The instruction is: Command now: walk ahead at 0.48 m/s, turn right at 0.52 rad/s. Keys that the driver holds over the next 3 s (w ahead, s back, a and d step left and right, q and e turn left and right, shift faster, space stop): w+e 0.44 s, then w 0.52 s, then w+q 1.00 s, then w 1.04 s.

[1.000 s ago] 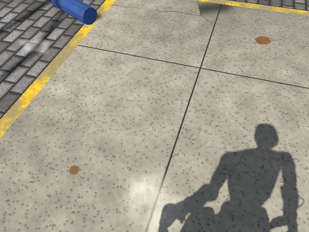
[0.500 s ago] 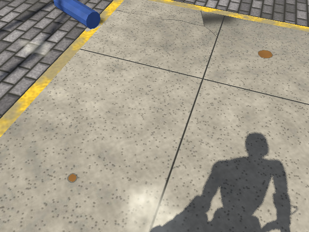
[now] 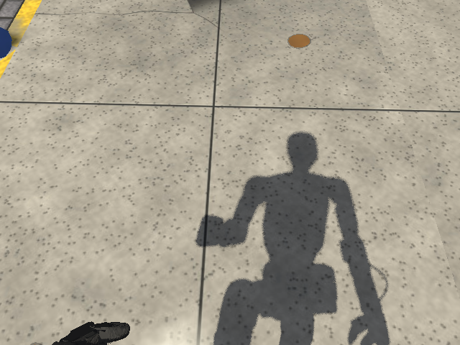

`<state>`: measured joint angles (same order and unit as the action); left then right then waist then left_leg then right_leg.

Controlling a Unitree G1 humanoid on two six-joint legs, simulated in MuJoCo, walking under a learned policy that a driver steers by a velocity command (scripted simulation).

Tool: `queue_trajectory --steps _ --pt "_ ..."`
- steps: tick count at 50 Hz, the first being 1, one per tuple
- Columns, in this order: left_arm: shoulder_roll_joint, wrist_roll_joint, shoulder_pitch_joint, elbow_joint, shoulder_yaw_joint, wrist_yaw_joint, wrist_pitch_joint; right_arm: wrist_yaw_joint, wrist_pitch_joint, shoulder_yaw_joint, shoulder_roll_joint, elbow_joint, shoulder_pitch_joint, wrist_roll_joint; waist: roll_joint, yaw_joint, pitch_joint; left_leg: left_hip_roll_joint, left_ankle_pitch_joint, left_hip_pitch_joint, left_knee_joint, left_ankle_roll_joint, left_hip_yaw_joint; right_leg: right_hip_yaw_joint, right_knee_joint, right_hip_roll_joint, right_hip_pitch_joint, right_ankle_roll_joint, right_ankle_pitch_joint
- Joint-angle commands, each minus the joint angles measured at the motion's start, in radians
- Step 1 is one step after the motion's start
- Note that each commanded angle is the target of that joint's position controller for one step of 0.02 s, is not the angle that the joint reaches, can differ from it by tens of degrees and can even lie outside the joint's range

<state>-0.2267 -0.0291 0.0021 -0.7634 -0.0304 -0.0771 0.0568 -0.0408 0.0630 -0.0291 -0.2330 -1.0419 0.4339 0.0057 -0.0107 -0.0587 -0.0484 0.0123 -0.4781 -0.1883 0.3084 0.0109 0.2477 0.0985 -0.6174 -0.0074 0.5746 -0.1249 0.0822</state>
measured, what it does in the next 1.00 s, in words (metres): walks ahead, turning right: right foot, then left foot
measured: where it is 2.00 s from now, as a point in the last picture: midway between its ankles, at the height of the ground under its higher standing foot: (275, 162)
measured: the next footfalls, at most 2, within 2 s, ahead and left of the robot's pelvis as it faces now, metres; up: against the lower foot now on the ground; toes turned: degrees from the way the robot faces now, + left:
right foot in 0.02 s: +0.19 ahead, -0.08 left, +0.00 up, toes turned -4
left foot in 0.50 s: +0.49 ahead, +0.07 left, +0.00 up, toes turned -21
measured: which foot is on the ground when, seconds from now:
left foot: down 0.00-0.00, up 0.02-0.48, down 0.50-1.00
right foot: up 0.00-0.00, down 0.02-0.50, up 0.52-0.98, down 1.00-1.00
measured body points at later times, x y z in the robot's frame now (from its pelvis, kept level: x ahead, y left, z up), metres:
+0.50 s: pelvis +0.30 +0.01 +0.01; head +0.33 -0.01 +0.46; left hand +0.40 +0.28 -0.11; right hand +0.46 -0.29 -0.06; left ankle +0.45 +0.09 -0.72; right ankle +0.15 -0.07 -0.71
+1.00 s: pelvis +0.54 -0.10 +0.01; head +0.56 -0.12 +0.46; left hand +0.86 +0.01 -0.05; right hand +0.40 -0.35 -0.12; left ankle +0.46 +0.09 -0.71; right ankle +0.60 -0.24 -0.72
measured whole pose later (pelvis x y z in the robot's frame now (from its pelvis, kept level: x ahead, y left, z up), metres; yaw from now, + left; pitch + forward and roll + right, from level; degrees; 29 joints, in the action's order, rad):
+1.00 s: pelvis +0.54 -0.10 +0.01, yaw -22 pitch +2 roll +2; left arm -0.25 -0.01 -0.01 -0.66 -0.03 -0.04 0.09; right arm 0.00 0.06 -0.06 -0.29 -0.88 0.44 -0.02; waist -0.01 -0.10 -0.01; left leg 0.01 -0.41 -0.01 0.37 0.01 0.01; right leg 0.01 -0.49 0.02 0.46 -0.07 0.08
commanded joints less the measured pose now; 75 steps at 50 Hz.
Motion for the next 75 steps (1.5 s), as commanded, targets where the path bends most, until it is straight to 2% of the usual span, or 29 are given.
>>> queue_trajectory --steps 1,2,3,4,5,6,7,11,16,21,24,25,26,27,28,30,33,38,46,49,50,51,52,53,56,62,66,71,75 --pt "-0.228 -0.003 -0.355 -0.016 -0.102 0.016 -0.006 -0.009 -0.004 -0.044 -0.224 0.100 -0.069 -0.001 0.091 0.267 0.193 0.214 1.186 0.290 0.597 -0.058 -0.039 -0.070 0.071 -0.044 -0.577 -0.101 0.035" --pt "-0.311 0.002 -0.404 -0.025 -0.116 0.039 -0.017 0.018 0.024 -0.003 -0.072 0.144 0.022 0.028 -0.186 0.168 0.294 0.029 0.169 0.733 1.001 -0.004 -0.072 -0.557 0.080 0.227 -0.950 -0.252 0.112" --pt "-0.291 0.016 -0.410 -0.007 -0.106 0.043 -0.007 0.038 0.077 0.002 -0.087 0.181 -0.009 -0.012 -0.160 0.172 0.444 -0.077 -0.106 0.905 1.205 -0.012 -0.319 -0.991 0.295 0.366 -1.049 -0.373 0.281" --pt "-0.228 0.023 -0.378 -0.014 -0.092 0.047 0.007 0.046 0.108 -0.023 -0.166 0.225 -0.149 -0.051 -0.090 0.197 0.284 -0.008 -0.014 1.012 1.188 -0.045 -0.377 -0.854 0.351 0.322 -0.946 -0.293 0.255" --pt "-0.190 0.017 -0.299 -0.002 -0.081 0.045 0.020 0.042 0.119 -0.023 -0.171 0.248 -0.186 -0.055 -0.008 0.144 0.165 0.041 0.086 0.990 1.089 -0.059 -0.366 -0.696 0.363 0.276 -0.772 -0.246 0.162" --pt "-0.163 0.015 -0.219 0.019 -0.073 0.040 0.028 0.031 0.114 -0.030 -0.166 0.235 -0.180 -0.037 0.066 0.088 0.101 0.075 0.129 0.921 0.998 -0.049 -0.354 -0.589 0.378 0.226 -0.611 -0.212 0.055" --pt "-0.144 0.022 -0.173 0.036 -0.065 0.040 0.032 0.026 0.099 -0.040 -0.173 0.231 -0.150 -0.022 0.061 0.049 0.078 0.101 0.156 0.842 0.939 -0.034 -0.358 -0.510 0.395 0.185 -0.501 -0.194 -0.022" --pt "-0.176 0.015 -0.198 0.037 -0.071 0.062 0.032 0.022 0.055 -0.040 -0.136 0.287 -0.193 0.016 0.003 0.023 0.038 0.114 0.246 0.766 0.738 0.040 -0.310 -0.384 0.437 0.127 -0.292 -0.192 -0.156" --pt "-0.208 0.005 -0.299 0.024 -0.082 0.086 0.013 0.025 0.058 -0.020 -0.096 0.368 -0.414 0.006 -0.048 0.116 0.028 0.029 0.564 0.696 0.317 0.060 -0.281 -0.330 0.393 0.054 -0.252 -0.108 -0.045" --pt "-0.196 -0.002 -0.355 0.012 -0.079 0.094 -0.003 0.048 0.076 -0.039 -0.160 0.412 -0.469 -0.016 -0.087 0.123 0.057 0.000 0.501 0.661 0.178 0.029 -0.335 -0.481 0.267 0.125 -0.417 -0.079 0.031" --pt "-0.163 0.013 -0.337 0.021 -0.068 0.096 -0.008 0.049 0.093 -0.063 -0.203 0.373 -0.295 -0.007 -0.114 0.029 0.127 0.009 0.434 0.439 0.118 -0.046 -0.307 -0.482 0.098 0.100 -0.445 -0.033 -0.088" --pt "-0.105 0.026 -0.346 0.033 -0.045 0.089 -0.004 0.043 0.096 -0.075 -0.246 0.359 -0.154 0.013 -0.040 -0.029 0.259 0.147 0.395 0.202 0.142 -0.114 -0.431 -0.412 -0.147 0.046 -0.357 0.000 -0.021" --pt "-0.036 0.002 -0.500 0.042 -0.025 0.086 0.010 0.045 0.084 -0.100 -0.335 0.319 -0.035 0.026 0.260 0.016 0.385 0.365 0.232 -0.149 0.078 -0.289 -0.874 -0.273 -0.488 -0.111 -0.008 0.078 0.351" --pt "-0.116 -0.018 -0.523 0.024 -0.031 0.087 0.015 0.055 0.076 -0.091 -0.264 0.299 -0.007 -0.004 0.295 0.001 0.364 0.422 -0.019 -0.170 -0.006 -0.320 -1.093 -0.291 -0.652 -0.063 0.170 0.089 0.496" --pt "-0.193 -0.020 -0.411 0.031 -0.049 0.088 0.014 0.055 0.072 -0.070 -0.183 0.319 -0.066 -0.012 0.164 -0.025 0.213 0.368 -0.050 -0.055 -0.025 -0.270 -0.953 -0.306 -0.702 -0.022 0.220 0.090 0.409" --pt "-0.179 0.013 -0.267 0.069 -0.049 0.090 0.017 0.057 0.060 -0.052 -0.144 0.325 -0.158 0.002 0.059 0.001 0.066 0.273 0.195 0.175 -0.051 -0.226 -0.704 -0.252 -0.621 0.039 0.185 0.092 0.285" --pt "-0.122 0.015 -0.284 0.070 -0.043 0.078 0.013 0.060 0.062 -0.044 -0.124 0.308 -0.166 0.001 0.112 0.050 0.057 0.205 0.389 0.286 -0.108 -0.220 -0.551 -0.199 -0.486 0.087 0.083 0.096 0.234" --pt "-0.073 0.024 -0.153 0.114 -0.019 0.069 0.019 0.051 0.054 -0.061 -0.189 0.278 -0.126 -0.016 0.090 0.024 0.036 0.197 0.495 0.312 -0.170 -0.235 -0.424 -0.149 -0.188 0.106 0.072 0.120 0.054" --pt "-0.106 0.007 0.035 0.175 -0.023 0.040 0.035 0.045 0.020 -0.065 -0.224 0.217 -0.028 -0.034 0.105 -0.012 -0.003 0.239 0.522 0.217 -0.112 -0.185 -0.379 -0.113 0.080 0.054 -0.028 0.084 -0.025" --pt "-0.175 0.018 -0.159 0.121 -0.061 0.046 0.039 0.039 0.005 -0.061 -0.224 0.214 -0.042 -0.036 0.084 0.105 0.113 0.184 0.808 0.244 0.139 -0.135 -0.322 -0.073 0.164 0.006 -0.359 0.025 -0.005" --pt "-0.238 0.031 -0.339 0.088 -0.084 0.058 0.039 0.037 0.007 -0.040 -0.183 0.238 -0.057 -0.019 0.026 0.186 0.246 0.133 0.672 0.410 0.395 -0.097 -0.286 -0.204 0.132 0.136 -0.642 -0.031 -0.021" --pt "-0.340 0.042 -0.433 0.071 -0.107 0.064 0.029 0.039 0.025 -0.004 -0.068 0.268 0.041 -0.011 -0.226 0.162 0.378 -0.023 0.131 0.807 0.776 -0.027 -0.226 -0.619 0.183 0.399 -0.989 -0.173 0.079" --pt "-0.259 0.031 -0.458 0.061 -0.087 0.063 0.025 0.040 0.040 -0.020 -0.135 0.251 0.023 -0.032 -0.208 0.189 0.403 -0.024 -0.104 0.926 0.932 -0.028 -0.360 -0.788 0.284 0.430 -0.957 -0.198 0.217" --pt "-0.213 0.025 -0.395 0.060 -0.069 0.062 0.027 0.043 0.045 -0.041 -0.200 0.272 -0.052 -0.055 -0.147 0.175 0.240 0.024 -0.033 0.991 0.971 -0.038 -0.374 -0.639 0.307 0.395 -0.827 -0.151 0.229" --pt "-0.122 0.035 -0.226 0.062 -0.043 0.054 0.042 0.037 0.017 -0.049 -0.169 0.277 -0.109 -0.033 -0.108 0.080 0.074 0.119 0.167 0.879 0.852 -0.026 -0.351 -0.352 0.415 0.276 -0.507 -0.080 0.100" --pt "-0.151 0.048 -0.223 0.001 -0.062 0.066 0.071 0.038 -0.019 -0.046 -0.110 0.300 -0.147 -0.029 -0.047 0.049 0.018 0.117 0.396 0.895 0.711 0.003 -0.379 -0.113 0.494 0.254 -0.441 -0.077 -0.153" --pt "-0.181 0.039 -0.248 -0.024 -0.068 0.081 0.061 0.064 -0.011 -0.033 -0.084 0.344 -0.276 -0.025 -0.028 0.094 -0.017 0.102 0.564 0.863 0.476 -0.012 -0.302 0.003 0.506 0.237 -0.470 -0.047 -0.168" --pt "-0.217 0.018 -0.334 -0.068 -0.080 0.088 0.025 0.096 -0.012 -0.026 -0.079 0.432 -0.419 -0.028 -0.015 0.143 -0.060 0.084 0.475 0.929 0.341 -0.056 -0.234 0.052 0.441 0.295 -0.655 -0.030 -0.258" --pt "-0.268 0.011 -0.309 -0.060 -0.093 0.102 -0.007 0.107 -0.021 -0.061 -0.143 0.449 -0.308 -0.029 -0.082 0.044 0.058 -0.034 0.284 0.692 0.327 -0.131 -0.127 0.109 0.155 0.292 -0.705 0.015 -0.816"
